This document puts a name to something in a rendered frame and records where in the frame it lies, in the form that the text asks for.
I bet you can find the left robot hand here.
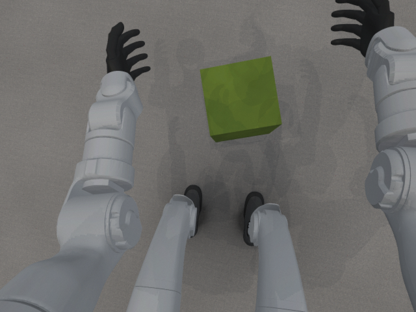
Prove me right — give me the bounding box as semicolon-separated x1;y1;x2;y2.
106;22;151;80

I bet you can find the robot right shin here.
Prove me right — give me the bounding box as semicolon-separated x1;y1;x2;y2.
248;203;288;235

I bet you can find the carton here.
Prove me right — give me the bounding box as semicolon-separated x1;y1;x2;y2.
200;56;282;142

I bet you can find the robot left foot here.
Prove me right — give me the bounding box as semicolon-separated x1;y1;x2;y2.
184;185;202;238

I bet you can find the robot right forearm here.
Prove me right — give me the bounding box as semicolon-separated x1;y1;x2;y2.
365;26;416;153

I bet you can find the robot right upper arm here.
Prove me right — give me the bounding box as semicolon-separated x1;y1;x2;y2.
365;146;416;312

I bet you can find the robot left forearm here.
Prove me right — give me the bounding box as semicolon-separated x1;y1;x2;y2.
57;71;143;240

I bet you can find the right robot hand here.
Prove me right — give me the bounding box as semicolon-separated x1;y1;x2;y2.
331;0;395;57

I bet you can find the robot left upper arm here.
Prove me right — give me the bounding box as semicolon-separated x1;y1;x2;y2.
0;192;142;312

